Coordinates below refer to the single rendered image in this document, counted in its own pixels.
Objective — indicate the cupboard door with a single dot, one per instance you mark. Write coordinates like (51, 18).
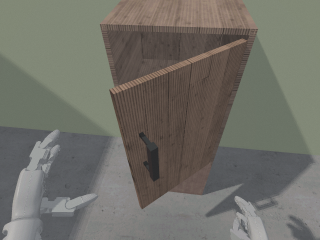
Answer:
(181, 109)

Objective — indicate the left robot forearm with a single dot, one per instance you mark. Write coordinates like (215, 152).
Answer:
(28, 228)

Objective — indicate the left robot hand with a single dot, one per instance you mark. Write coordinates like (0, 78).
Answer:
(28, 200)

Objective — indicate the handle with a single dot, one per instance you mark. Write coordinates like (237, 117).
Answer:
(153, 157)

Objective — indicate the right robot hand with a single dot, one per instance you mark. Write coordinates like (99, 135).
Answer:
(253, 225)

